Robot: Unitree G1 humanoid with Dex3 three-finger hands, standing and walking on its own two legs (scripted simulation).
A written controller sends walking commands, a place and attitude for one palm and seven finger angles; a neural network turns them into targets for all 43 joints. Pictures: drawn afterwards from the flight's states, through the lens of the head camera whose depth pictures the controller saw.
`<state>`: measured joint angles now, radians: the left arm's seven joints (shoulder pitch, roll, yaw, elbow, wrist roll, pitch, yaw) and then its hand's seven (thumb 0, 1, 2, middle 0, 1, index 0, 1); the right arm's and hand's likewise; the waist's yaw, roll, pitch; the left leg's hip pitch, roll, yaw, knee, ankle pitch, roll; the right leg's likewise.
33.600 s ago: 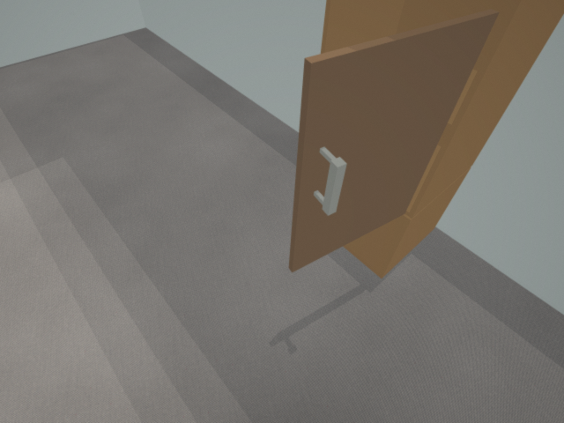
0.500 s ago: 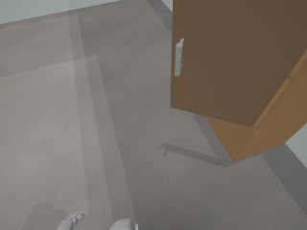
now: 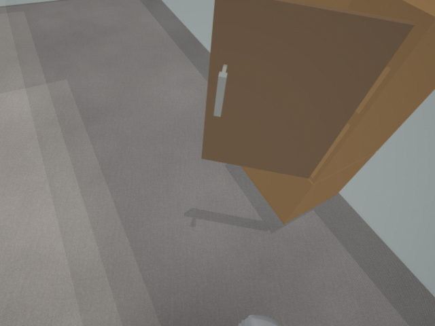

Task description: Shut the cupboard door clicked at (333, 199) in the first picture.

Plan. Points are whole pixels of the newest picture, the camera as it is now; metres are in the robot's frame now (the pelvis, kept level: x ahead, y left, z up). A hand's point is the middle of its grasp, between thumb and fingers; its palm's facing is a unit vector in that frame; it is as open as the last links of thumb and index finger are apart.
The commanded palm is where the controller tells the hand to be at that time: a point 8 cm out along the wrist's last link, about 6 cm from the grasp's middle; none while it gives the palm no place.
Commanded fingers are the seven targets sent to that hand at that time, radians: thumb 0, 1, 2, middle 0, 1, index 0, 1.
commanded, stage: take the last steps up to it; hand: left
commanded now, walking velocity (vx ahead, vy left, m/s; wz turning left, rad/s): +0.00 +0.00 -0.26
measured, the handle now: (221, 91) +0.69 +0.04 +0.01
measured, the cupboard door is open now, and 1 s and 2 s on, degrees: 51 51 51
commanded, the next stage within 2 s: come to a stop and stand still in 0.72 s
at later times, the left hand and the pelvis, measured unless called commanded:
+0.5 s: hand out of the picture +0.09 +0.12 -0.17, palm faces -0.08 -0.98 -0.19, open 7.3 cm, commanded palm none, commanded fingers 0.00 0.90 0.90 -0.20 -0.30 -0.20 -0.30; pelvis +0.05 -0.05 +0.00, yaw -5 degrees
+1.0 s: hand (178, 260) +0.27 +0.10 -0.18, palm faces -0.10 -0.97 -0.22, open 7.4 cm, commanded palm none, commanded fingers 0.00 0.90 0.90 -0.20 -0.30 -0.20 -0.30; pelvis +0.19 -0.08 -0.01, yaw -7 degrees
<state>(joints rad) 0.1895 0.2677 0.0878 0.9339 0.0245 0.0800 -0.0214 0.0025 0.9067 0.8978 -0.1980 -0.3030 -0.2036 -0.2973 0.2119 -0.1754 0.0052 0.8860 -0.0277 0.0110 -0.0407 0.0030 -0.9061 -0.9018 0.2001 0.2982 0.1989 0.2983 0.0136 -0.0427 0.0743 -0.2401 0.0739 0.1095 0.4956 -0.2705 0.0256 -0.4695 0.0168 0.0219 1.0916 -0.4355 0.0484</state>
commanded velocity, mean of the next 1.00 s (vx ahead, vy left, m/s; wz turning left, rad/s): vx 0.11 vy -0.04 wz -0.08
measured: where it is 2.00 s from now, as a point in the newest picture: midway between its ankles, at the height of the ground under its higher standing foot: outside the picture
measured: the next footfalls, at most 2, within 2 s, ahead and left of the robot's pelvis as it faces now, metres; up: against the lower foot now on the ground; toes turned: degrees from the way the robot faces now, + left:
right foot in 0.26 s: +0.00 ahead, -0.14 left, +0.00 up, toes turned -9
left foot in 0.68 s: +0.25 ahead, +0.05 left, +0.00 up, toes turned +1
